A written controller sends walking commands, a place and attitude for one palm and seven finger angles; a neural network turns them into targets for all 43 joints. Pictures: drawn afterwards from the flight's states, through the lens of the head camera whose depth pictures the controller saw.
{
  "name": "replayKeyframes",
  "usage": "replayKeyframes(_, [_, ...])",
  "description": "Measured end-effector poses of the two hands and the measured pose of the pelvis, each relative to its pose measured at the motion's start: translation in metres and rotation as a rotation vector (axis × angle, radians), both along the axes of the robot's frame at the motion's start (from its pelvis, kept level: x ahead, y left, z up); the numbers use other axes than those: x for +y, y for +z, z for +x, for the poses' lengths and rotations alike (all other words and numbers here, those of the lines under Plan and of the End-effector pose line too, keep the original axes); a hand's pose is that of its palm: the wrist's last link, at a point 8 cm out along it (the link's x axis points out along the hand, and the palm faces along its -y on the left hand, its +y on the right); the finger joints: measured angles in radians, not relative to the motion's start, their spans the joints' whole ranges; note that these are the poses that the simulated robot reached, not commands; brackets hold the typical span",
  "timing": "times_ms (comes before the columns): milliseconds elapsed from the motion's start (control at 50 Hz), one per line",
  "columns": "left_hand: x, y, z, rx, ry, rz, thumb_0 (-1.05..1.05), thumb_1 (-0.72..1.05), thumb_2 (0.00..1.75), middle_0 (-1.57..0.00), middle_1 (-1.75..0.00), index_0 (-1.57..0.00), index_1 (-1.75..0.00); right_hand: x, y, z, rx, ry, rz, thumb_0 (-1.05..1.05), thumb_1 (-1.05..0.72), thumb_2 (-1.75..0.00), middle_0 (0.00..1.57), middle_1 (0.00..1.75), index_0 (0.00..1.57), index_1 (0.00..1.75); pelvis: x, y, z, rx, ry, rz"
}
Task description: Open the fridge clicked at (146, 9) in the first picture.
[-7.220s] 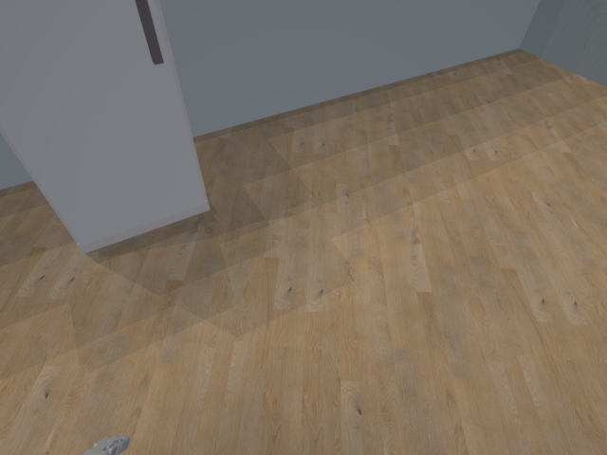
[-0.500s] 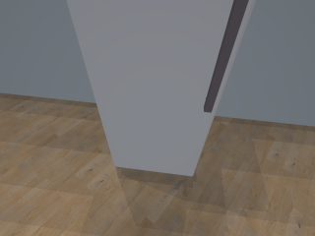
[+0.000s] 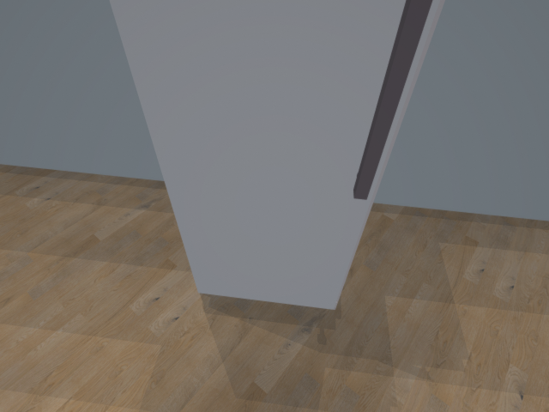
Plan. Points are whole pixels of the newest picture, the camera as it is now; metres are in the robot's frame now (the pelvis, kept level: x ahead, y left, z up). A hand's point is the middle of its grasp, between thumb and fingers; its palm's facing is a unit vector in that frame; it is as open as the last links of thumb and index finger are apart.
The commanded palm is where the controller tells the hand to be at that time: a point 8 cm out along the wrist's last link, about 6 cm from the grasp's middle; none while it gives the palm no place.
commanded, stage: look again from close up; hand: right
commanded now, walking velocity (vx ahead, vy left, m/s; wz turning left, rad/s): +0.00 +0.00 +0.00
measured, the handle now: (390, 82) +0.58 -0.15 +0.22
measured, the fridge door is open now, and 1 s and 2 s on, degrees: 0 0 0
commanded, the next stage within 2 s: none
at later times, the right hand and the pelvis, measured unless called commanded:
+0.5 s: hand out of the picture +0.05 -0.22 -0.16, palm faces -0.02 +0.96 -0.29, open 7.4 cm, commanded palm none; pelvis +0.00 +0.00 +0.00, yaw +0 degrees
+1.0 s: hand out of the picture +0.06 -0.22 -0.16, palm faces -0.02 +0.96 -0.29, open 7.4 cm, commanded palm none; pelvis +0.01 +0.01 +0.00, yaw +0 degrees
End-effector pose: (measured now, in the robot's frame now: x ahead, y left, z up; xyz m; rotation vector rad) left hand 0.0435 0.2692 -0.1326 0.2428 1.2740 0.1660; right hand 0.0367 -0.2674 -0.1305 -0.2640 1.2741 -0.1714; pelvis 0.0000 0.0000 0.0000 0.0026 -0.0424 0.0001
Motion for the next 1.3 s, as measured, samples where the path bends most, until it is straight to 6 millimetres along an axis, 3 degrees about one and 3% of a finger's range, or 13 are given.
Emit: replayKeyframes(1300, [0.013,0.002,0.016,0.008,-0.011,0.011,0.01,0.91,0.9,-0.2,-0.3,-0.2,-0.3,0.006,0.003,0.019,-0.002,-0.002,-0.006,0.0,-0.9,-0.89,0.2,0.3,0.2,0.3,0.01,0.002,0.016,0.009,0.0,0.0])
